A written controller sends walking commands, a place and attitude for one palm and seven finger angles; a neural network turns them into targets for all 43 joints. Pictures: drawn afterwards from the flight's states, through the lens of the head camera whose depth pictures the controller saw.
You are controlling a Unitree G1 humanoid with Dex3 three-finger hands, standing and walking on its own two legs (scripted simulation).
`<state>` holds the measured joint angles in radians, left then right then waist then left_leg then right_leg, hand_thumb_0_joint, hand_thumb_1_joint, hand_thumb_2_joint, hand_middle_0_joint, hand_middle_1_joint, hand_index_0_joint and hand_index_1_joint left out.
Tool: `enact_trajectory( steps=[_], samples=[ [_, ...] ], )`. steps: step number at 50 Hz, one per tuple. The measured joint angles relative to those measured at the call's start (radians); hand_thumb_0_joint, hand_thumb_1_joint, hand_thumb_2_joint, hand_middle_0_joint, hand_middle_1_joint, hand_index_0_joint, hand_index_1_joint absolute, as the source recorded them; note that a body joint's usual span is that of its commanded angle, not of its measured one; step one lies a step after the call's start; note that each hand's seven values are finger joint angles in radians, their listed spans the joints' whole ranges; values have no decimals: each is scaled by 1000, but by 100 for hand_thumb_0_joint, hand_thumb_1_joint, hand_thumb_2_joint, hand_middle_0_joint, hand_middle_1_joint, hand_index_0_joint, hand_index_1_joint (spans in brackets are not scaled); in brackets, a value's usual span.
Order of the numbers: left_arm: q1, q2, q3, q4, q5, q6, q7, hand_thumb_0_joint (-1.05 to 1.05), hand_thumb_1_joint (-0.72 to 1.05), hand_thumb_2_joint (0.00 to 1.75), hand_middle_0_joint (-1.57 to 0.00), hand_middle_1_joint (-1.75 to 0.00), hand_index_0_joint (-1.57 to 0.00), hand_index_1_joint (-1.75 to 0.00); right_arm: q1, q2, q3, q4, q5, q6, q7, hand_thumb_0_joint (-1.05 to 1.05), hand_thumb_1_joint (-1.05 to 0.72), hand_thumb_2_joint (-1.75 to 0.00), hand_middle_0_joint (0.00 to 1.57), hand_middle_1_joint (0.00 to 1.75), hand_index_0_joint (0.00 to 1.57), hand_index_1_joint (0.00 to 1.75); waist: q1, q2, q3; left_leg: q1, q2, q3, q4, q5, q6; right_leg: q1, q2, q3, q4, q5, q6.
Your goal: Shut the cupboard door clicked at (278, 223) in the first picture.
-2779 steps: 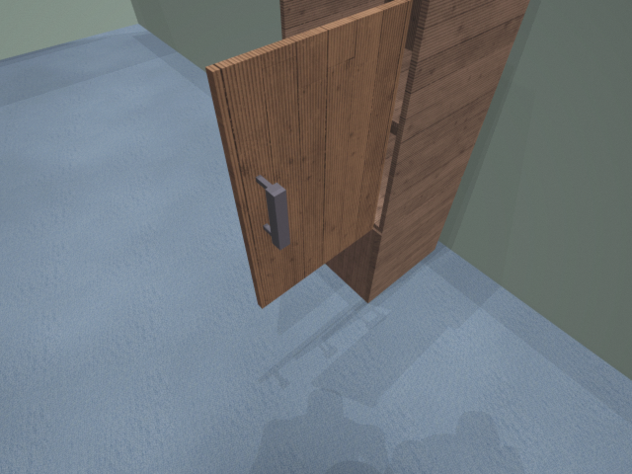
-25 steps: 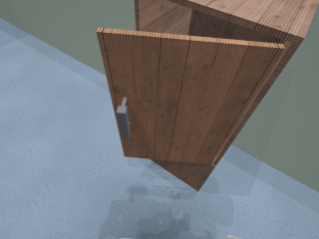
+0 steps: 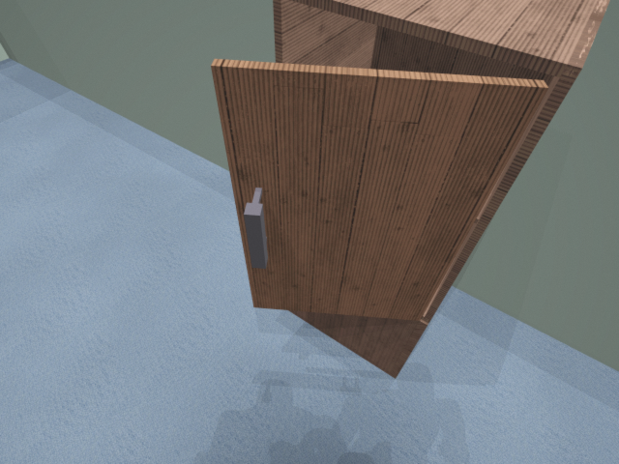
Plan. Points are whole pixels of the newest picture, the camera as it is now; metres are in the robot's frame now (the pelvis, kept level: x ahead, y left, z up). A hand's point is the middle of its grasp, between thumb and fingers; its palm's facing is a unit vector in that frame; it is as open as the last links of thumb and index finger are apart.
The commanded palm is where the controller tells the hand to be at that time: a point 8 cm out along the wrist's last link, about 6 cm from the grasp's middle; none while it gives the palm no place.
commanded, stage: come to a stop and stand still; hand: left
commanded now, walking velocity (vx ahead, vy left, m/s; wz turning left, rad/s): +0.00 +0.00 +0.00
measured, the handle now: (259, 228) +0.47 +0.12 -0.01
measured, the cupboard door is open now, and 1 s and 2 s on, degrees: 30 30 30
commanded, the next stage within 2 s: look again from close up in 0.42 s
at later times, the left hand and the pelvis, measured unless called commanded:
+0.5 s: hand out of the picture -0.01 +0.23 -0.16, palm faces -0.05 -0.98 -0.22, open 7.3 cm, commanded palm none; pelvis -0.02 +0.04 +0.01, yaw -2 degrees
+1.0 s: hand out of the picture +0.02 +0.18 -0.17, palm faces -0.03 -0.98 -0.20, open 7.3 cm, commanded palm none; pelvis +0.00 +0.01 +0.01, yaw -2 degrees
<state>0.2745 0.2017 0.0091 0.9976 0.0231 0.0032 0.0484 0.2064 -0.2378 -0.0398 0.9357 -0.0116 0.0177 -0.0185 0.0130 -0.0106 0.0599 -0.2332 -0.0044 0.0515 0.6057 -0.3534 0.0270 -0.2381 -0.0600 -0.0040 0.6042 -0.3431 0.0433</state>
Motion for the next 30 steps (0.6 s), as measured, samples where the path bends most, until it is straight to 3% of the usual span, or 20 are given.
enact_trajectory(
  steps=[7, 15, 30],
  samples=[
    [-15, 12, -17, -14, 1, 18, -18, 0, 91, 90, -20, -30, -20, -29, 41, 57, 36, -2, -1, -5, 6, 1, -92, -90, 20, 30, 20, 30, 0, 16, -16, 7, -22, 30, -18, 26, 36, 8, -18, 29, -36, 38, -14],
    [2, 15, -20, -6, 5, 15, -26, 0, 91, 90, -20, -30, -20, -29, 71, 48, 36, 29, -5, -15, 12, 0, -93, -90, 20, 30, 20, 30, -7, 11, -30, 5, -51, 54, -99, 82, 61, -15, -36, 62, -83, 76, -39],
    [19, -21, -30, 79, -3, 1, -24, 0, 91, 90, -20, -30, -20, -29, 69, 63, 43, 117, 3, -34, 1, 1, -91, -90, 20, 30, 20, 30, -6, -6, -10, 46, -51, 60, -144, 89, 53, 20, -38, 68, -125, 93, 18]
  ],
)
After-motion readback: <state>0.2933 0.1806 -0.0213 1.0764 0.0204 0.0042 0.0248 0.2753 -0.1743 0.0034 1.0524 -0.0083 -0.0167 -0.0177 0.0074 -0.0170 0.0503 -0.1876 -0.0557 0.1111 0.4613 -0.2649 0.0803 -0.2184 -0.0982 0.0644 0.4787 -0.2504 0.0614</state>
